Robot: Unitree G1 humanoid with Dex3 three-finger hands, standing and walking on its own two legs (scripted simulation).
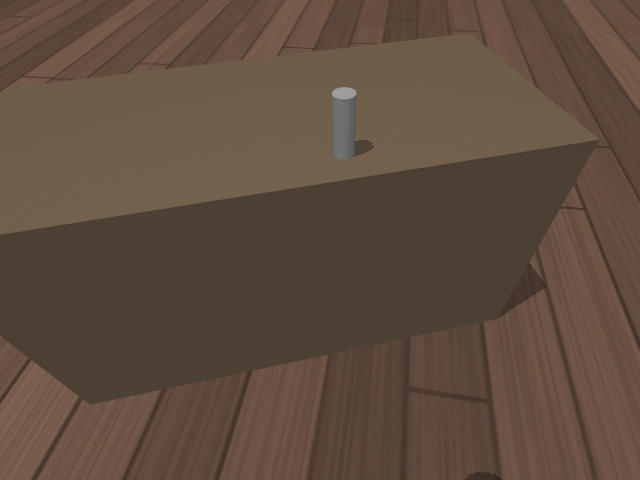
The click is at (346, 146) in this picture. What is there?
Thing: slim round
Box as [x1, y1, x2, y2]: [332, 87, 356, 159]
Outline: 341,87 332,91 332,144 333,155 337,158 345,159 351,157 353,155 354,150 356,92 351,88
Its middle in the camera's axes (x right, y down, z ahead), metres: +0.04 -0.24 +0.80
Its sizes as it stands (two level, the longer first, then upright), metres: 0.047 0.047 0.137
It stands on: a support 0.75 m high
